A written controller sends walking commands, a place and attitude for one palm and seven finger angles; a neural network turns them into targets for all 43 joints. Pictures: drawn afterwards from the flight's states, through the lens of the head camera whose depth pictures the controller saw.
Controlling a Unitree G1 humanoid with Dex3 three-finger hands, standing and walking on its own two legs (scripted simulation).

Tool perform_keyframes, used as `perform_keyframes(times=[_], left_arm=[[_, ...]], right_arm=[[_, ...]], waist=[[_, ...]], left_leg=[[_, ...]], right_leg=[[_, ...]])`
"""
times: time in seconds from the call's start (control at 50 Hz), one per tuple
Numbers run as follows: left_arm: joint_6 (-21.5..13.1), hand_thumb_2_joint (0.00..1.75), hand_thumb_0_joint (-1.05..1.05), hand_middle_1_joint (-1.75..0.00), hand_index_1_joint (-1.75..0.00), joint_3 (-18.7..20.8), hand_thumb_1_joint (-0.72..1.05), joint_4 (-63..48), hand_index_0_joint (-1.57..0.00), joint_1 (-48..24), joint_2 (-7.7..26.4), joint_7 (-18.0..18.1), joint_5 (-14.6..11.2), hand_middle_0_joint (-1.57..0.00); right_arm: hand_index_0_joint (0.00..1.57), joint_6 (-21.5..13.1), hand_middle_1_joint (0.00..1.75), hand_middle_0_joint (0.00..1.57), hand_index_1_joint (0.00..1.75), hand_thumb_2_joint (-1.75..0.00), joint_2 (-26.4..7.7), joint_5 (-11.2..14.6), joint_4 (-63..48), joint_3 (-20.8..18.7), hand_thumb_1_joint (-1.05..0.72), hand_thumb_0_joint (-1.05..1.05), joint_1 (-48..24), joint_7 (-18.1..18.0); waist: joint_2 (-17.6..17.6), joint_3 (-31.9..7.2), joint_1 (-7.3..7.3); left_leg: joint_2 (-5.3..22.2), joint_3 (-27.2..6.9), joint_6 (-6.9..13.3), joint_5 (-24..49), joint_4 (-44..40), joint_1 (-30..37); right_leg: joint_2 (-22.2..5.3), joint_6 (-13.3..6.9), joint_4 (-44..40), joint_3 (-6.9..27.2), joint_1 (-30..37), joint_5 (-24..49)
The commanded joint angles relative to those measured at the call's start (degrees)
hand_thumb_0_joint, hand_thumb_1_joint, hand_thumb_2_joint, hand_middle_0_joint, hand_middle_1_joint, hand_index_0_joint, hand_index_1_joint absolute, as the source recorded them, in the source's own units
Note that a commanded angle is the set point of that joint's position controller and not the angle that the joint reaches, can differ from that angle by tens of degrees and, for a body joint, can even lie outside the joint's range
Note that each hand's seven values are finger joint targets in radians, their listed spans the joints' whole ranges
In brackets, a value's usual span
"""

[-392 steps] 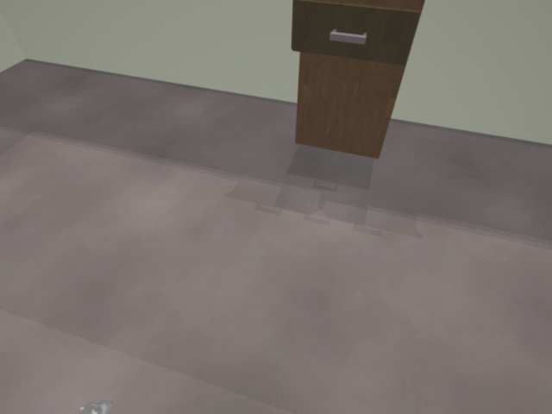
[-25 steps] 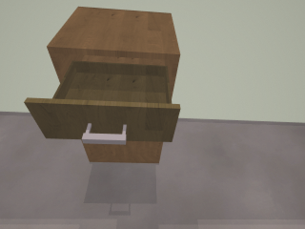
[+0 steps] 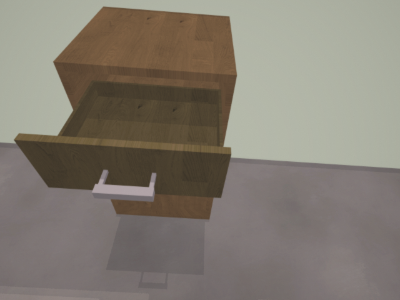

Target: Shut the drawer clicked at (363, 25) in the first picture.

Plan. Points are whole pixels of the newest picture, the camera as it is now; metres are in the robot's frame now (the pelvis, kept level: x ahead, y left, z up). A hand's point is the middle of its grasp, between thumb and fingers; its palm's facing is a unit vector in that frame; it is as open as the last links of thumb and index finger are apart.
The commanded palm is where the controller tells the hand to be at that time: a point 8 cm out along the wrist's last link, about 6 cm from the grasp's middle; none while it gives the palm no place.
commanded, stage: come to a stop and stand still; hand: left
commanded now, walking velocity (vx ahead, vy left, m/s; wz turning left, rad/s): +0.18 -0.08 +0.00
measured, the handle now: (126, 184) +0.35 +0.20 +0.00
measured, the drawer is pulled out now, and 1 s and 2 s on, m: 0.27 0.27 0.25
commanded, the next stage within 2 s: look again from close up in 0.96 s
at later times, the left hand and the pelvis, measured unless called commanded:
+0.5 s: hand out of the picture +0.06 +0.17 -0.16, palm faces +0.01 -0.97 -0.22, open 7.3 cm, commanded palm none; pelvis +0.03 -0.01 +0.01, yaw -2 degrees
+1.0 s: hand out of the picture +0.05 +0.17 -0.17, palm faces -0.01 -0.98 -0.20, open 7.4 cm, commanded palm none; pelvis +0.02 +0.00 +0.01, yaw +0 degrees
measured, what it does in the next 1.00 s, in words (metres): steps on the spot: right foot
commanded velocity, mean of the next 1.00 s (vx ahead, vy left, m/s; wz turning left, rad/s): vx -0.04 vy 0.01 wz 0.00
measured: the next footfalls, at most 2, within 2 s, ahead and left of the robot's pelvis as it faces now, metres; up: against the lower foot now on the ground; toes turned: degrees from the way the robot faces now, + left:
right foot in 0.26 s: +0.08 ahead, -0.10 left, +0.00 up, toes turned +0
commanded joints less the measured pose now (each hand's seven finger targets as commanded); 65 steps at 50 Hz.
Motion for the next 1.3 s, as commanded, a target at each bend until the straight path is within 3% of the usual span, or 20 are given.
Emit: perform_keyframes(times=[0.0,0.04,0.06,0.08,0.1,0.12,0.16,0.2,0.24,0.26,0.32,0.42,0.5,0.52,0.54,0.56,0.58,0.62,0.7,1.28], left_arm=[[-0.7,0.90,0.00,-0.30,-0.30,1.4,0.90,0.9,-0.20,9.1,7.3,1.0,0.8,-0.20],[-0.4,0.90,0.00,-0.30,-0.30,1.1,0.90,0.2,-0.20,4.8,7.1,0.8,0.2,-0.20],[-0.3,0.90,0.00,-0.30,-0.30,0.8,0.90,-0.3,-0.20,3.3,5.9,0.6,-0.3,-0.20],[-0.4,0.90,0.00,-0.30,-0.30,0.2,0.90,-1.0,-0.20,3.6,4.1,0.6,-0.8,-0.20],[-0.6,0.90,0.00,-0.30,-0.30,-0.4,0.90,-2.2,-0.20,1.5,2.3,1.1,-0.7,-0.20],[0.4,0.90,0.00,-0.30,-0.30,-0.3,0.90,-2.1,-0.20,-0.3,2.0,1.4,-0.7,-0.20],[1.1,0.90,0.00,-0.30,-0.30,-0.5,0.90,-1.4,-0.20,-0.8,1.2,1.4,-0.7,-0.20],[1.1,0.90,0.00,-0.30,-0.30,-0.7,0.90,0.4,-0.20,3.5,1.2,1.3,-0.5,-0.20],[0.7,0.90,0.00,-0.30,-0.30,-0.7,0.90,-1.1,-0.20,-0.5,4.2,1.2,-0.4,-0.20],[1.2,0.90,0.00,-0.30,-0.30,-0.5,0.90,-2.3,-0.20,-2.1,5.1,1.0,-0.4,-0.20],[1.1,0.90,0.00,-0.30,-0.30,-0.2,0.90,-3.5,-0.20,-3.7,5.9,1.2,-0.2,-0.20],[1.1,0.90,0.00,-0.30,-0.30,0.2,0.90,-5.3,-0.20,-5.5,7.6,1.3,-0.4,-0.20],[1.2,0.90,0.00,-0.30,-0.30,0.0,0.90,-5.7,-0.20,-7.2,7.7,1.1,-0.4,-0.20],[1.0,0.90,0.00,-0.30,-0.30,0.0,0.90,-5.0,-0.20,-6.0,9.5,3.1,0.4,-0.20],[1.0,0.90,0.00,-0.30,-0.30,0.0,0.90,-5.5,-0.20,-7.6,11.0,3.1,-0.1,-0.20],[0.6,0.90,0.00,-0.30,-0.30,-0.1,0.90,-7.2,-0.20,-8.1,11.0,2.7,-0.6,-0.20],[0.7,0.90,0.00,-0.30,-0.30,-0.1,0.90,-7.6,-0.20,-9.5,10.7,2.4,-0.7,-0.20],[0.8,0.90,0.00,-0.30,-0.30,-0.2,0.90,-8.3,-0.20,-11.3,10.7,1.9,-0.5,-0.20],[1.2,0.90,0.00,-0.30,-0.30,-0.2,0.90,-9.0,-0.20,-11.8,10.8,1.4,-0.3,-0.20],[0.5,0.90,0.00,-0.30,-0.30,-1.4,0.90,-1.0,-0.20,-4.9,6.3,1.2,-0.4,-0.20]], right_arm=[[0.20,-2.7,0.30,0.20,0.30,-0.90,-2.4,0.0,-7.3,-0.7,-0.90,0.00,-8.5,0.1],[0.20,-3.0,0.30,0.20,0.30,-0.90,-2.1,0.0,-4.8,-0.4,-0.90,0.00,-2.3,-0.1],[0.20,-3.2,0.30,0.20,0.30,-0.90,-4.3,-0.1,-2.3,-0.7,-0.90,0.00,3.1,-0.7],[0.20,-3.1,0.30,0.20,0.30,-0.90,-8.9,-0.4,-0.7,-1.3,-0.90,0.00,7.9,-1.5],[0.20,-2.6,0.30,0.20,0.30,-0.90,-9.8,-0.2,-0.5,-1.3,-0.90,0.00,9.8,-1.7],[0.20,-2.5,0.30,0.20,0.30,-0.90,-9.8,-0.1,-0.9,-0.4,-0.90,0.00,5.6,-2.0],[0.20,-2.2,0.30,0.20,0.30,-0.90,-7.1,0.0,-2.4,0.5,-0.90,0.00,-1.7,-2.1],[0.20,-1.7,0.30,0.20,0.30,-0.90,-7.2,0.5,-3.2,0.5,-0.90,0.00,-5.3,-2.1],[0.20,-1.3,0.30,0.20,0.30,-0.90,-5.6,1.1,-3.6,0.1,-0.90,0.00,-3.8,-1.7],[0.20,-1.1,0.30,0.20,0.30,-0.90,-6.0,1.0,-3.9,-0.1,-0.90,0.00,-3.9,-1.3],[0.20,-0.4,0.30,0.20,0.30,-0.90,-6.3,0.6,-4.2,-0.7,-0.90,0.00,-4.6,-1.1],[0.20,-0.2,0.30,0.20,0.30,-0.90,-6.8,0.4,-4.8,-0.8,-0.90,0.00,-4.4,-0.8],[0.20,-0.1,0.30,0.20,0.30,-0.90,-6.8,0.3,-4.4,-0.4,-0.90,0.00,-4.9,-0.4],[0.20,-0.7,0.30,0.20,0.30,-0.90,-10.5,0.8,-8.3,-1.2,-0.90,0.00,-6.7,-0.5],[0.20,-0.4,0.30,0.20,0.30,-0.90,-9.3,0.5,-8.4,-0.8,-0.90,0.00,-6.9,-0.5],[0.20,-0.6,0.30,0.20,0.30,-0.90,-7.8,-0.1,-8.5,-0.8,-0.90,0.00,-2.9,-0.3],[0.20,-0.4,0.30,0.20,0.30,-0.90,-8.3,-0.1,-8.6,-0.9,-0.90,0.00,-3.6,-0.3],[0.20,0.2,0.30,0.20,0.30,-0.90,-8.6,0.0,-9.0,-1.1,-0.90,0.00,-4.2,0.0],[0.20,0.4,0.30,0.20,0.30,-0.90,-8.6,-0.3,-9.0,-0.8,-0.90,0.00,-2.9,0.4],[0.20,-1.5,0.30,0.20,0.30,-0.90,-7.3,0.5,-0.8,0.4,-0.90,0.00,-0.6,-0.3]], waist=[[-5.2,8.6,1.65],[-4.6,6.0,-2.14],[-1.0,2.5,-3.98],[7.1,-1.3,-4.65],[11.4,-1.5,-4.25],[12.9,1.1,-2.40],[10.4,5.9,0.22],[3.8,2.4,2.38],[-1.6,4.0,-0.27],[2.8,4.4,-0.45],[-2.4,2.7,-0.55],[0.2,-1.4,-0.41],[-0.3,0.8,-0.41],[2.2,3.2,-0.45],[3.8,1.5,-1.21],[2.9,-4.0,-2.00],[0.7,-3.3,-1.65],[-2.3,2.4,-2.04],[-1.0,7.3,-2.12],[1.1,3.8,-0.88]], left_leg=[[0.8,5.0,0.0,-8.1,6.0,-14.7],[-1.1,7.5,0.5,2.2,-7.2,0.7],[1.2,2.8,1.7,17.2,-10.2,12.6],[11.8,-9.7,6.8,35.3,-10.3,22.6],[19.5,-14.5,11.3,46.5,-16.3,20.4],[20.8,-15.7,12.2,43.9,-18.4,14.5],[17.3,-9.9,10.4,44.6,-18.1,6.1],[11.7,-4.5,5.6,37.1,-13.5,7.7],[6.9,-2.6,0.4,21.2,-15.2,7.7],[6.5,-2.9,0.0,13.7,-18.1,6.9],[5.9,-1.5,-0.5,20.6,-14.4,10.5],[6.3,-0.9,-0.7,22.5,-14.3,12.3],[6.1,-1.3,-0.9,15.9,-17.0,11.4],[8.4,0.0,-2.1,21.7,-7.0,10.3],[6.7,-0.7,-2.9,17.9,-9.2,9.9],[6.5,-1.6,-2.0,14.4,-10.4,10.9],[6.3,-1.8,-1.5,11.8,-10.4,10.2],[5.0,-1.7,-1.5,4.3,-11.6,7.3],[4.4,-2.5,-1.3,-0.3,-13.9,4.7],[6.2,-3.2,-0.1,11.1,-19.3,11.8]], right_leg=[[-15.6,-12.2,-8.9,13.9,6.9,33.5],[-10.4,-8.4,-0.7,5.9,1.2,40.6],[-6.8,-5.3,7.7,2.4,-4.9,41.5],[-2.5,-1.7,16.0,-0.6,-14.4,26.9],[-0.2,-1.2,23.4,-1.2,-15.5,-7.1],[-1.7,-1.3,25.2,1.4,-15.3,-12.8],[-4.3,-0.8,15.8,2.5,-10.3,-9.1],[-3.3,0.2,-1.4,1.5,-3.4,8.8],[-5.7,-1.3,-5.8,6.2,-4.8,22.9],[-6.3,-1.6,-5.2,6.1,-6.4,18.5],[-7.0,-2.0,-4.4,6.8,-6.4,28.0],[-7.2,-2.1,-4.3,6.9,-4.4,28.5],[-6.6,-1.9,-6.8,7.0,-5.6,21.0],[-8.5,-1.2,-6.3,8.0,-7.9,30.4],[-9.9,-2.8,-4.7,8.9,-6.5,31.7],[-9.4,-4.0,-2.9,8.6,-4.0,24.5],[-8.4,-4.0,-3.6,7.8,-4.8,19.3],[-7.8,-3.9,-6.8,8.4,-9.2,7.9],[-6.9,-4.2,-8.7,8.1,-12.9,-2.2],[-6.0,-1.5,-8.5,4.5,-6.1,13.1]])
